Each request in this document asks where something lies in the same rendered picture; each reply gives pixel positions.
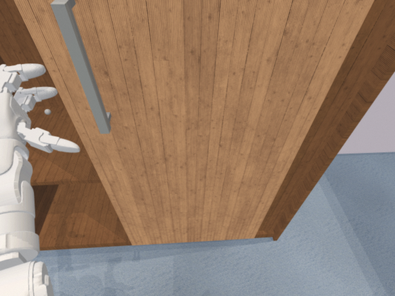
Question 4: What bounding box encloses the left robot forearm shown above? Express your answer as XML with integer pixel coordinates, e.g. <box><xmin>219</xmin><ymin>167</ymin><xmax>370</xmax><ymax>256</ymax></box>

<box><xmin>0</xmin><ymin>138</ymin><xmax>40</xmax><ymax>271</ymax></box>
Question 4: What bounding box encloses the left robot upper arm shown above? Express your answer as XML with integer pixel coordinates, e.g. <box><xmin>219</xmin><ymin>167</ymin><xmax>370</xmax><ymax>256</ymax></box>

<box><xmin>0</xmin><ymin>261</ymin><xmax>54</xmax><ymax>296</ymax></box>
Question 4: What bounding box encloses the left robot hand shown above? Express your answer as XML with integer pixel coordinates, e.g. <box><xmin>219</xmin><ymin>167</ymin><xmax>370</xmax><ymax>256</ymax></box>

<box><xmin>0</xmin><ymin>64</ymin><xmax>80</xmax><ymax>153</ymax></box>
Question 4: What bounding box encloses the wardrobe door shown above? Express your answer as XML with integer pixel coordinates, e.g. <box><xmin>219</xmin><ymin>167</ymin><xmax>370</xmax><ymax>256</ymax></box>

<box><xmin>258</xmin><ymin>0</ymin><xmax>395</xmax><ymax>231</ymax></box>
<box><xmin>14</xmin><ymin>0</ymin><xmax>374</xmax><ymax>245</ymax></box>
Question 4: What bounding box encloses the handle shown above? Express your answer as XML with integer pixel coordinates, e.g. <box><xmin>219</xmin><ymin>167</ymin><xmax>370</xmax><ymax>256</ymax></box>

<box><xmin>51</xmin><ymin>0</ymin><xmax>111</xmax><ymax>134</ymax></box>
